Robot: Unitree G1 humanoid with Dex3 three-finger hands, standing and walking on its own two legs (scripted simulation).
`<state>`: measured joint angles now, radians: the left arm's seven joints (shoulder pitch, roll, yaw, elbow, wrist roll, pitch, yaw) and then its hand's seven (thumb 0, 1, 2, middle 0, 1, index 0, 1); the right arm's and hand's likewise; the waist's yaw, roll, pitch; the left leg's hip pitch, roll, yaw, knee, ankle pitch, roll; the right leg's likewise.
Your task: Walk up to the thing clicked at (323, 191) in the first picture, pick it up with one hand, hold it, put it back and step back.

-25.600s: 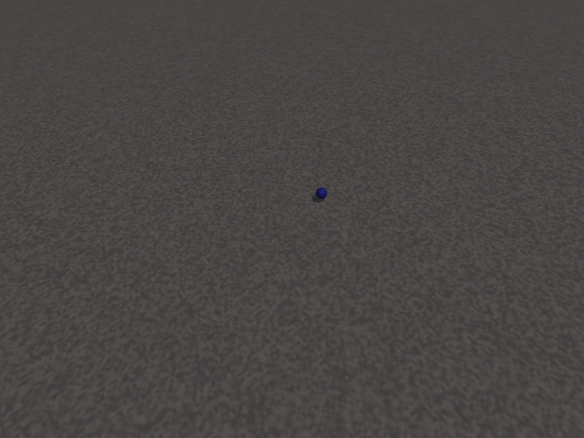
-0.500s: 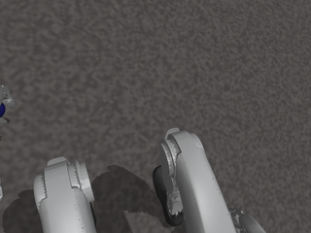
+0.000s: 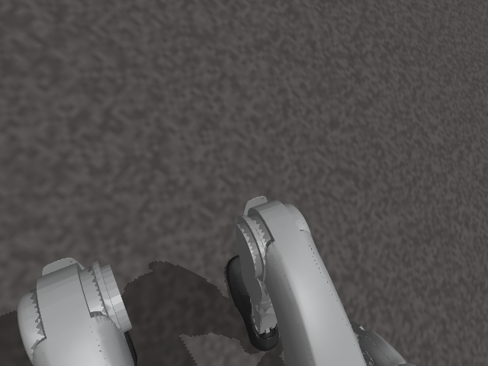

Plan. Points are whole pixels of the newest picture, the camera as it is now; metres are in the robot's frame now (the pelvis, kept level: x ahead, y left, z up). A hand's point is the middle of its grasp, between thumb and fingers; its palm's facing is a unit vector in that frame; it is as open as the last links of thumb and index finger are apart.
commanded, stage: rest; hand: left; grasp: from above
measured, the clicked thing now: out of the picture +0.46 +0.34 -0.24
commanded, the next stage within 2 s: open in 1.08 s
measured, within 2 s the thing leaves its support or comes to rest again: rests again in 0.82 s
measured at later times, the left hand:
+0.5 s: hand out of the picture +0.44 +0.32 -0.24, palm faces -0.44 -0.15 -0.89, open 6.1 cm
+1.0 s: hand out of the picture +0.44 +0.33 -0.25, palm faces -0.45 -0.15 -0.88, open 6.1 cm
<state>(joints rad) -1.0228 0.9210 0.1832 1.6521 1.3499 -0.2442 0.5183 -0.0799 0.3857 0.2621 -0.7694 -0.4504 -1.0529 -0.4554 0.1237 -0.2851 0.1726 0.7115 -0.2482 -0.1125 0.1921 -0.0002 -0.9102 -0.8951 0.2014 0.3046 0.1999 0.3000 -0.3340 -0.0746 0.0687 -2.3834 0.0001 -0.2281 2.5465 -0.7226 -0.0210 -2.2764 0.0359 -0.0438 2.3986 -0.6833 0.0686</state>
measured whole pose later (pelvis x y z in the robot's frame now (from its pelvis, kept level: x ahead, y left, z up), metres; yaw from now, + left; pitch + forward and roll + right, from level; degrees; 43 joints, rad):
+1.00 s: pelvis +0.00 +0.01 -0.01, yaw -3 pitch +27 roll -16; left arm -1.04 1.03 0.15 1.76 1.35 -0.26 0.61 -0.08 0.38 0.26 -0.79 -0.43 -1.07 -0.44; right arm 0.08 -0.31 0.28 0.69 -0.31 -0.19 0.26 0.00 -0.92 -0.90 0.20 0.30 0.20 0.30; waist -0.37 -0.13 0.13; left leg -2.37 0.01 -0.28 2.61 -0.74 0.00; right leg -2.24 0.06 -0.09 2.41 -0.68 0.08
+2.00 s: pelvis -0.01 +0.01 -0.01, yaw -4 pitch +26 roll -16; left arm -1.04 1.05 0.14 1.76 1.34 -0.27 0.61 0.00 -0.28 0.77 -0.26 -0.87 -0.28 -0.85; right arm 0.07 -0.33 0.32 0.66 -0.31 -0.20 0.25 0.00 -0.90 -0.90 0.20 0.30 0.20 0.30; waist -0.38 -0.14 0.15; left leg -2.36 0.01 -0.30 2.60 -0.74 -0.02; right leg -2.24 0.06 -0.10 2.40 -0.66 0.08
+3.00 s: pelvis -0.02 -0.01 +0.02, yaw +3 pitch +30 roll -10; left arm -1.00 0.87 0.08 1.43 1.32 -0.36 0.31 0.00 -0.51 1.01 -0.10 -1.02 -0.09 -1.02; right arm 0.15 -0.33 0.14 0.67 -0.16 0.02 0.12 0.00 -0.91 -0.90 0.20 0.30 0.20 0.30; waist -0.26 -0.05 0.00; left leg -2.34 -0.01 -0.20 2.44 -0.63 -0.03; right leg -2.24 0.01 -0.04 2.33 -0.62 0.05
